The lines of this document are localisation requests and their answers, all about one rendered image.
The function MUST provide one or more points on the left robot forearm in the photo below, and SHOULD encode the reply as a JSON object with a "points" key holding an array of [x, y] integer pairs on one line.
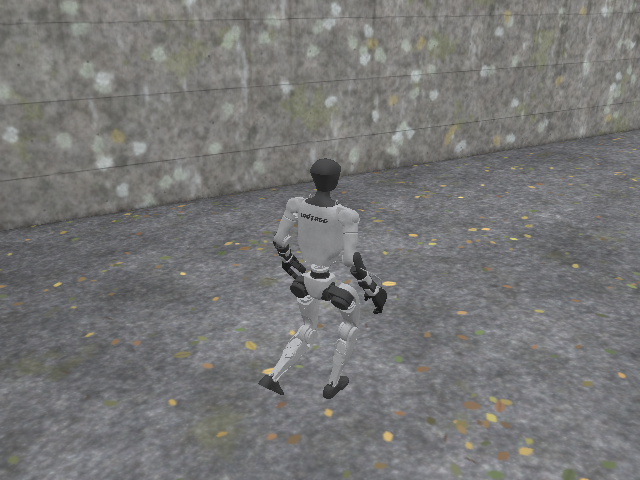
{"points": [[284, 252]]}

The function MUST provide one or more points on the right robot forearm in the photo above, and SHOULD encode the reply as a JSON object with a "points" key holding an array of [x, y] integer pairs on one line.
{"points": [[364, 279]]}

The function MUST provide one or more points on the left robot hand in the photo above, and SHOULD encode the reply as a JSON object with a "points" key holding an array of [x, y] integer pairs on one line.
{"points": [[295, 263]]}

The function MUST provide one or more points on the robot shin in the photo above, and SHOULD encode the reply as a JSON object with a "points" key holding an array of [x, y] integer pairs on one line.
{"points": [[342, 353], [292, 353]]}

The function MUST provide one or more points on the robot right upper arm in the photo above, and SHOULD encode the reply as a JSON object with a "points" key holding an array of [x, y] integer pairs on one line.
{"points": [[349, 219]]}

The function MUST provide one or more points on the robot left upper arm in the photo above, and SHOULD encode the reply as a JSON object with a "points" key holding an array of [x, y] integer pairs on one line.
{"points": [[288, 220]]}

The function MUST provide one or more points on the right robot hand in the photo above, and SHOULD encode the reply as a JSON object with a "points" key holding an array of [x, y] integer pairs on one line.
{"points": [[379, 300]]}

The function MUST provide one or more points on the robot left shin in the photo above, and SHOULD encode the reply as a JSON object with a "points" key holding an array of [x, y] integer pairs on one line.
{"points": [[292, 353]]}

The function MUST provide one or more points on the robot right shin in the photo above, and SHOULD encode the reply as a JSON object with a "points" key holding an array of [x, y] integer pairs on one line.
{"points": [[342, 353]]}

